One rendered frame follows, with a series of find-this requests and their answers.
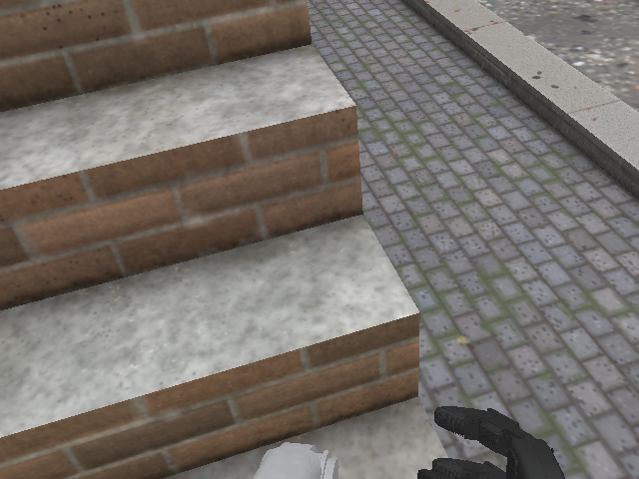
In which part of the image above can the left robot thigh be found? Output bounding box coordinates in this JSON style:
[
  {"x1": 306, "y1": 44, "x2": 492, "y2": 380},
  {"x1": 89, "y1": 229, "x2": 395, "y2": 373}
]
[{"x1": 253, "y1": 442, "x2": 339, "y2": 479}]

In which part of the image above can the right robot hand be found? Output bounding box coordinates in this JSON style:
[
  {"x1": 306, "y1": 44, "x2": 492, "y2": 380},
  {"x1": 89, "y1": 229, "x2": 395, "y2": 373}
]
[{"x1": 417, "y1": 406, "x2": 565, "y2": 479}]

